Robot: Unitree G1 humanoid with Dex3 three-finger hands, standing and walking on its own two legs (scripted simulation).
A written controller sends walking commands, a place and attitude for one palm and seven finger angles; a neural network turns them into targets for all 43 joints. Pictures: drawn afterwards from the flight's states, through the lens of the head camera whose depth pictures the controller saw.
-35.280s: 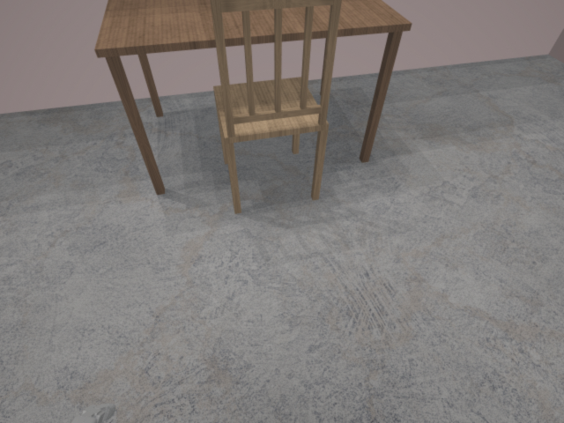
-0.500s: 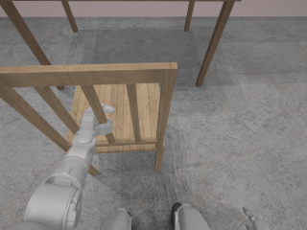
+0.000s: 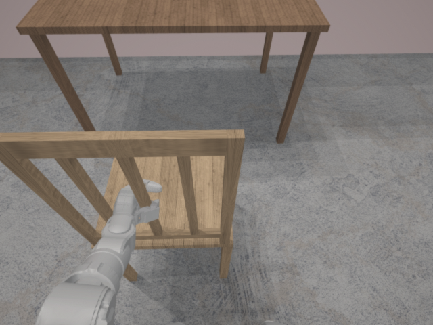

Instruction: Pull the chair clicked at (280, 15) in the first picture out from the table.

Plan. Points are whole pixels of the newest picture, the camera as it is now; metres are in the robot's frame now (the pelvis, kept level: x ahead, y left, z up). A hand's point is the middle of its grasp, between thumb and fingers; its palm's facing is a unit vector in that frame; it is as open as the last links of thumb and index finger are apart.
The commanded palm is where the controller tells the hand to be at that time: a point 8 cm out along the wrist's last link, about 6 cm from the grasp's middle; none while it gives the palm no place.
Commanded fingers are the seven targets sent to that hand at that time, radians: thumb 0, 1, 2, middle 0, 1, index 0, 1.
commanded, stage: stop walking, hand still on the chair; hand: left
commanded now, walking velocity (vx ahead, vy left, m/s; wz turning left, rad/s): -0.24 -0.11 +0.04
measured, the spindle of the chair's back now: (145, 202) +0.36 +0.18 -0.06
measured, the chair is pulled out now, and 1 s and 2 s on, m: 0.55 0.63 0.63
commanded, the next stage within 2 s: open the thumb and straighten the fingers in 1.08 s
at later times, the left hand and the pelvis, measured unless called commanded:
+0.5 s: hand (155, 245) +0.27 +0.14 -0.06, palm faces +0.07 -0.98 -0.20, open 5.4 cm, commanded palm +0.25 +0.19 -0.03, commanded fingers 0.00 0.90 0.90 -0.50 -1.45 -0.50 -1.45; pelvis -0.01 -0.01 +0.01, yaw -2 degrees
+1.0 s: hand (155, 246) +0.27 +0.14 -0.06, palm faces +0.07 -0.98 -0.20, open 5.4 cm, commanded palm +0.25 +0.19 -0.03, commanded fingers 0.00 0.90 0.90 -0.50 -1.45 -0.50 -1.45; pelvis +0.01 -0.01 +0.01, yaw -2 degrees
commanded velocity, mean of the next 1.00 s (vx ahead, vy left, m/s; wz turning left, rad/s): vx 0.04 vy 0.03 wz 0.00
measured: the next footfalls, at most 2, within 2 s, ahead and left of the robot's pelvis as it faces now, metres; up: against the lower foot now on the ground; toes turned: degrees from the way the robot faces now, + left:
right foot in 0.02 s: +0.06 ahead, -0.16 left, +0.00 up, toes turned -3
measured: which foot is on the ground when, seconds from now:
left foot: down 0.00-1.00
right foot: up 0.00-0.00, down 0.02-1.00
